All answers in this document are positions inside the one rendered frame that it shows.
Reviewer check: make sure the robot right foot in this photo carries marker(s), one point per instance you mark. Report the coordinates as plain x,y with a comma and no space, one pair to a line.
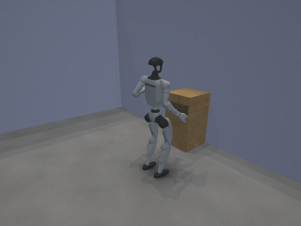
163,173

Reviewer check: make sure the robot left upper arm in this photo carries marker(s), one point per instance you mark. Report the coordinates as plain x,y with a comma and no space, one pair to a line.
139,86

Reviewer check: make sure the humanoid robot torso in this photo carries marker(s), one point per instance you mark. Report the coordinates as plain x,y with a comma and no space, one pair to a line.
154,97

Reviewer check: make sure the cabinet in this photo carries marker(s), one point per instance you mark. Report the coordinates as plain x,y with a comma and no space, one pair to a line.
187,136

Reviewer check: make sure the left robot forearm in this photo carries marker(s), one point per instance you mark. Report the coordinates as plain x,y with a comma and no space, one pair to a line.
142,91

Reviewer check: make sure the right robot hand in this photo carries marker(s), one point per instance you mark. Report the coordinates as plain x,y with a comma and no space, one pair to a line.
183,117

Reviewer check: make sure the robot right upper arm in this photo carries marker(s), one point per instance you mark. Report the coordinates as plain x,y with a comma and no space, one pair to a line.
165,85

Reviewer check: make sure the right robot forearm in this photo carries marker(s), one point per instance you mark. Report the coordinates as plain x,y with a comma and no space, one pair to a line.
172,110

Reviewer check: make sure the drawer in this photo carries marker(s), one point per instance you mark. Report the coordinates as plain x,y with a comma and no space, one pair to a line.
183,108

